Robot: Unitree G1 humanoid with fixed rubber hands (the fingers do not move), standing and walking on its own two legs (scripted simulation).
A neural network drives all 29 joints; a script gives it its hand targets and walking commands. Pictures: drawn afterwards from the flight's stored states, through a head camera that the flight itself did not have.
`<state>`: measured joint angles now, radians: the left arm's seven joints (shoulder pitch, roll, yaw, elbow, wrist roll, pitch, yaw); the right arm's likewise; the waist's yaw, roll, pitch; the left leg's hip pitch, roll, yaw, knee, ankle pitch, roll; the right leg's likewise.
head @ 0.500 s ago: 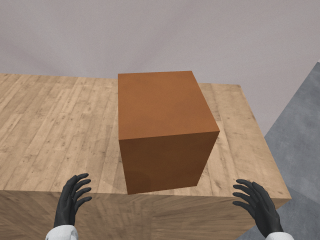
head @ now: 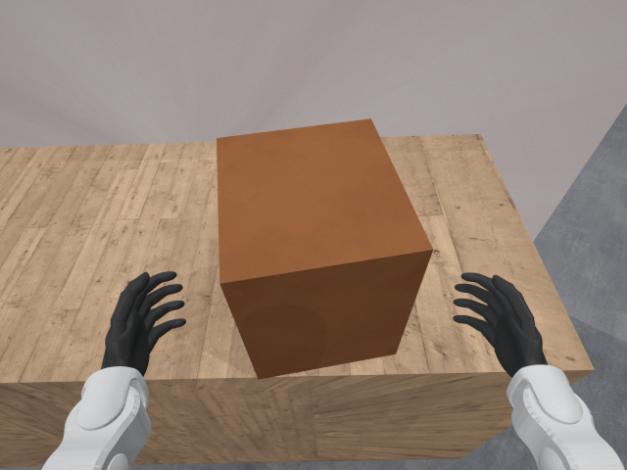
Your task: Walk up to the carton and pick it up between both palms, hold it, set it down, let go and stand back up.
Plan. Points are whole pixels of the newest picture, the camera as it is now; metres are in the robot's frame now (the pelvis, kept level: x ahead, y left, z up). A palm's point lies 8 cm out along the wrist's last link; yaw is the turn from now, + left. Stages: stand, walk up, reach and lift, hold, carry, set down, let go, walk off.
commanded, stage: reach and lift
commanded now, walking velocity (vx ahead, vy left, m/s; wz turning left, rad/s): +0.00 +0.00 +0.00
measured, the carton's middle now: (312, 253) +0.40 +0.02 +0.05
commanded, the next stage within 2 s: none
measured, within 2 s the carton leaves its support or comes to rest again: neither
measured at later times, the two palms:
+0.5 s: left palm (125, 305) +0.27 +0.21 +0.12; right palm (499, 269) +0.34 -0.19 +0.11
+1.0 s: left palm (117, 239) +0.33 +0.22 +0.16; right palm (500, 186) +0.41 -0.19 +0.17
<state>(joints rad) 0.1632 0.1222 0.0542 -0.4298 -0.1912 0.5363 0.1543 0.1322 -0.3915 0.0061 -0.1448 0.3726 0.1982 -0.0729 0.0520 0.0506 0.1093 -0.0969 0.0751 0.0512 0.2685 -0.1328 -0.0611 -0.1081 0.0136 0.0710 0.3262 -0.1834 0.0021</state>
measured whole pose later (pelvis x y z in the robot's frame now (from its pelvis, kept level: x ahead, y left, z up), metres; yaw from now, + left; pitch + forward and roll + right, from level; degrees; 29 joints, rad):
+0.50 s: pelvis -0.02 -0.01 +0.00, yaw +0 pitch +0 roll +0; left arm -0.24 0.17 0.15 -0.31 -0.20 0.84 0.20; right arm -0.35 -0.43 0.04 0.13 0.45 0.40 -0.06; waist 0.06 -0.01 0.07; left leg -0.19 0.08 0.03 0.30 -0.11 -0.07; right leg -0.21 0.03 0.06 0.38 -0.17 -0.01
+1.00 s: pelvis -0.01 -0.01 +0.00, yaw +0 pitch +4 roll +0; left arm -0.48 0.23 0.20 -0.16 -0.18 0.91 0.18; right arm -0.68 -0.52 0.11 0.38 0.54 0.44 -0.05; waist 0.07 -0.02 0.00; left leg -0.25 0.10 0.03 0.32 -0.14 -0.08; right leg -0.25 0.04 0.06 0.37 -0.17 -0.02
